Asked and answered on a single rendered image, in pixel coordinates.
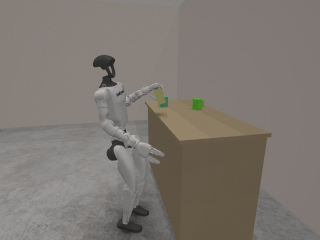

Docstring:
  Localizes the right robot hand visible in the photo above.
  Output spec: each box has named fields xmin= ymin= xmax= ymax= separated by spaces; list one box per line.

xmin=136 ymin=142 xmax=165 ymax=164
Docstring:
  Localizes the robot left forearm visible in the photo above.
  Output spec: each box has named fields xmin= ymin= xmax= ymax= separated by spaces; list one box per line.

xmin=127 ymin=86 xmax=150 ymax=103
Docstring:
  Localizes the humanoid robot torso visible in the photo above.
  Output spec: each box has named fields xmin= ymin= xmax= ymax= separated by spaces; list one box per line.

xmin=98 ymin=80 xmax=130 ymax=149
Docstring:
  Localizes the table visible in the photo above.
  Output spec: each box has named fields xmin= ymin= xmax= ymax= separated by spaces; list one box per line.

xmin=145 ymin=99 xmax=272 ymax=240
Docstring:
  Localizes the left robot upper arm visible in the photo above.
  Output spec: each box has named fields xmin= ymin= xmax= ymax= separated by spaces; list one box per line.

xmin=116 ymin=82 xmax=131 ymax=107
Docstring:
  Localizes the robot right forearm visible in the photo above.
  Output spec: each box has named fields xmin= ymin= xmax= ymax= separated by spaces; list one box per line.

xmin=101 ymin=121 xmax=140 ymax=149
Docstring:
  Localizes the left robot thigh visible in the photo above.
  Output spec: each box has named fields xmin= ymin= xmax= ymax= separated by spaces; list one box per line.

xmin=128 ymin=134 xmax=148 ymax=184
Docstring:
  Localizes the sponge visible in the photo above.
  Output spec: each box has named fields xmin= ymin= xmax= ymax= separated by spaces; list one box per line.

xmin=153 ymin=88 xmax=166 ymax=105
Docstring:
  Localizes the right robot upper arm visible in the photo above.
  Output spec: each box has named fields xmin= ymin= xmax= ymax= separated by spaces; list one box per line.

xmin=94 ymin=88 xmax=115 ymax=129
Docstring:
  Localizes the left robot hand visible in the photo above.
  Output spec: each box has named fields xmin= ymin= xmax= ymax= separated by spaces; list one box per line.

xmin=148 ymin=83 xmax=165 ymax=100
